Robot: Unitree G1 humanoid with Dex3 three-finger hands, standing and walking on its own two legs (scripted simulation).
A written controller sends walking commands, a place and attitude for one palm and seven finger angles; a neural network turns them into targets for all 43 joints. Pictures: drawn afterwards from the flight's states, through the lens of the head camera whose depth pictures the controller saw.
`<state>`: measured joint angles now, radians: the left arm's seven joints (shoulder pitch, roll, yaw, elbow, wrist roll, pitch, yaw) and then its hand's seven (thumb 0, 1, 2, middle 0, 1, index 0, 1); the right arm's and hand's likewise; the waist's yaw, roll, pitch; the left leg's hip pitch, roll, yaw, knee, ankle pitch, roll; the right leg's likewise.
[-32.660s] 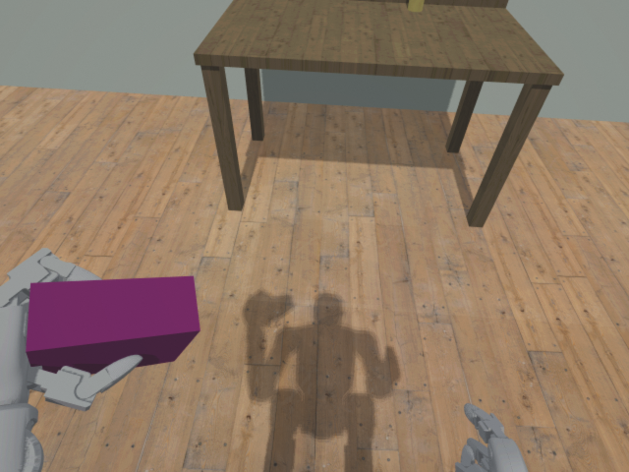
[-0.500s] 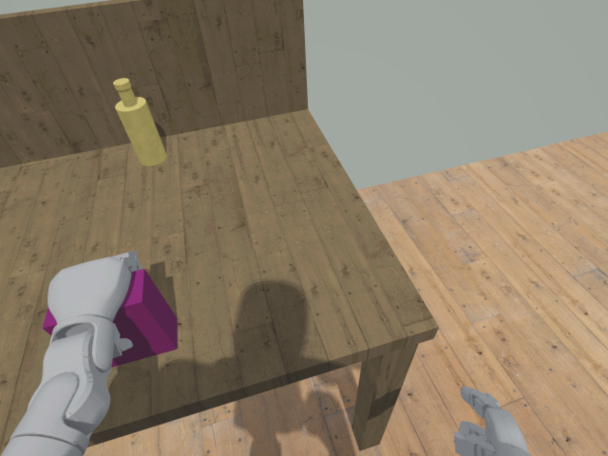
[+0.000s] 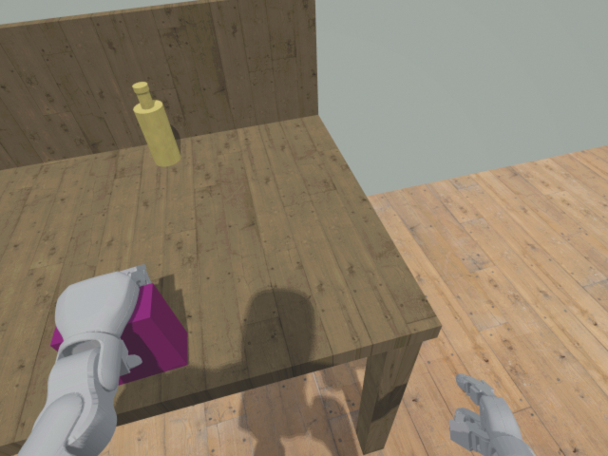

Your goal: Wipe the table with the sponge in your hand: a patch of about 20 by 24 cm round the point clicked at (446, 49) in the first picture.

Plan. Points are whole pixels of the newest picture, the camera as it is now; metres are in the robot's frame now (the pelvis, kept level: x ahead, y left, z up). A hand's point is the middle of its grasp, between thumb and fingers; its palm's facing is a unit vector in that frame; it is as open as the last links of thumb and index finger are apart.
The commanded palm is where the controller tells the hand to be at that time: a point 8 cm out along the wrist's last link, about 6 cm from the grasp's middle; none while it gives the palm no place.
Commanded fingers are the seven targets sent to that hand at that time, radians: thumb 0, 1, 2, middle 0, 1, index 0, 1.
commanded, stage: lift the sponge slowly off the table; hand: left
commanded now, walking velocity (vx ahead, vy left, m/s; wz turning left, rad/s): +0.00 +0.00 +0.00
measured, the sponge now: (135, 346) +0.24 +0.28 +0.00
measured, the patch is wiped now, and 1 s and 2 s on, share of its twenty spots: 1.00 1.00 1.00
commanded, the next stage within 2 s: bring the sponge back beside the body in 1.88 s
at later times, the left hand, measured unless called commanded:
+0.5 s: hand (125, 325) +0.24 +0.27 +0.07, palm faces -0.02 -0.10 -0.99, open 9.9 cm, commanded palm +0.22 +0.27 +0.14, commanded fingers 0.00 0.10 1.30 -1.20 -1.60 -1.20 -1.60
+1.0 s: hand (118, 304) +0.25 +0.27 +0.10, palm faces +0.01 -0.08 -1.00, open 9.8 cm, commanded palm +0.23 +0.27 +0.18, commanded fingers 0.00 0.10 1.30 -1.20 -1.60 -1.20 -1.60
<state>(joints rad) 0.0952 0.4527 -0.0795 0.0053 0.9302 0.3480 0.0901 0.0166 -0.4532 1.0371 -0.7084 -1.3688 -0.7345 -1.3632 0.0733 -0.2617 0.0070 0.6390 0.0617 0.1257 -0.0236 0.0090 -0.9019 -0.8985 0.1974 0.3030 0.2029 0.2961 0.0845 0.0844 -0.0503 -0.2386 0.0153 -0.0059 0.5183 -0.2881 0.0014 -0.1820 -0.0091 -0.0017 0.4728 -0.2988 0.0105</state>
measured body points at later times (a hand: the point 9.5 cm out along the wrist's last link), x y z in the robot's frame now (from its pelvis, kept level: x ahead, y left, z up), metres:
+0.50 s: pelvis -0.01 -0.01 +0.00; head -0.02 -0.05 +0.45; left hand +0.24 +0.27 +0.13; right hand +0.22 -0.23 -0.09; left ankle -0.01 +0.12 -0.74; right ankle -0.03 -0.13 -0.74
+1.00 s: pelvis -0.01 -0.01 +0.01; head -0.02 -0.05 +0.45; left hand +0.25 +0.27 +0.16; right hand +0.23 -0.23 -0.08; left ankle -0.01 +0.12 -0.74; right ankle -0.03 -0.13 -0.74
